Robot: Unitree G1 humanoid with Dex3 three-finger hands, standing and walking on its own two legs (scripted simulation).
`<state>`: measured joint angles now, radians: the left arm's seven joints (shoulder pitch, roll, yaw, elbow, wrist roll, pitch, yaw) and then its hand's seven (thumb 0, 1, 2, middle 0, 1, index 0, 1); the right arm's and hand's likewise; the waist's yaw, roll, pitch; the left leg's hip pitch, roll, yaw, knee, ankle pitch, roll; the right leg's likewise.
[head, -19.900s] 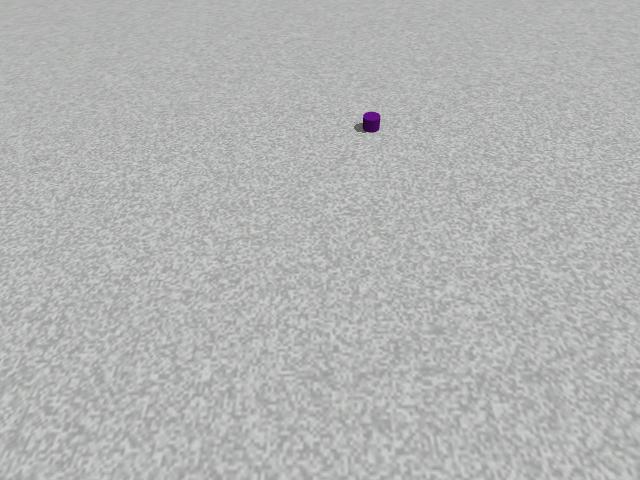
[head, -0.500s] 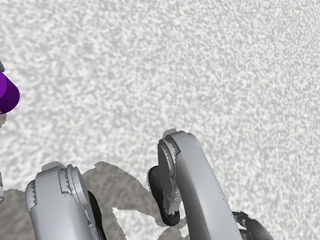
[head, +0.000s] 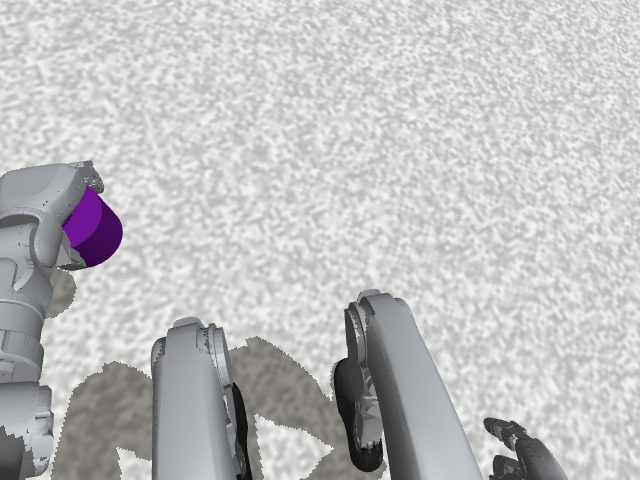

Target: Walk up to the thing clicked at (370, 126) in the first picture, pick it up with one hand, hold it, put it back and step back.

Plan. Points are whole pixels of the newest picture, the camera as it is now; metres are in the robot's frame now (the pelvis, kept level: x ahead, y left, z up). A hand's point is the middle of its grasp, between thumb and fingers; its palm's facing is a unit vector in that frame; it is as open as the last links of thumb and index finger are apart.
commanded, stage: lift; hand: left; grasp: from above
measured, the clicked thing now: (74, 226) +0.46 +0.29 -0.15
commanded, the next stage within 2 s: hold in 1.14 s
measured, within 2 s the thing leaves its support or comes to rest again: neither
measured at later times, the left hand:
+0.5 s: hand out of the picture +0.36 +0.26 +0.09, palm faces -0.46 -0.12 -0.88, open 11.7 cm
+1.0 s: hand out of the picture +0.37 +0.24 +0.21, palm faces -0.45 -0.11 -0.89, open 11.7 cm
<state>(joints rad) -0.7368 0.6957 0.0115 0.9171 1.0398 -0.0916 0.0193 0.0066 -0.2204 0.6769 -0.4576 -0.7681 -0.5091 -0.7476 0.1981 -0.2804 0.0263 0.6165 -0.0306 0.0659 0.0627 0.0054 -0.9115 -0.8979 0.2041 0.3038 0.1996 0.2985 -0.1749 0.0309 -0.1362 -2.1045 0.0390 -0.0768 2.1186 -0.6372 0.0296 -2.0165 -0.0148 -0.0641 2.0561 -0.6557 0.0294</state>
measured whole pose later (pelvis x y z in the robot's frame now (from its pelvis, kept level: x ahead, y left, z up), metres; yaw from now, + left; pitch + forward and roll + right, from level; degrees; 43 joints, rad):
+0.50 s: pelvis +0.02 +0.00 +0.18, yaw +4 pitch +23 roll -3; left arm -0.39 0.50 -0.10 0.73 0.98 -0.01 0.06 0.01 -0.22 0.70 -0.42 -0.81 -0.48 -0.79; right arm 0.21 -0.24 -0.01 0.68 0.03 0.04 -0.04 0.01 -0.90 -0.89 0.21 0.30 0.20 0.30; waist -0.10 0.05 -0.16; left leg -1.38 0.05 -0.03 1.53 -0.55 0.01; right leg -1.33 -0.01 -0.04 1.48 -0.56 0.02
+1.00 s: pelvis +0.06 +0.00 +0.29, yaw +4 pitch +13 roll -1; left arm -0.34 0.38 -0.17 0.85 1.00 0.04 0.16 0.01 -0.23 0.69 -0.44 -0.80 -0.49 -0.78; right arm 0.27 -0.25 -0.03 0.76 0.03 -0.02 -0.05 0.01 -0.89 -0.89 0.20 0.30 0.20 0.30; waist -0.08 0.04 -0.10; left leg -0.80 0.04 0.02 1.00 -0.42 0.00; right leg -0.77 -0.01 -0.02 0.96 -0.42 0.02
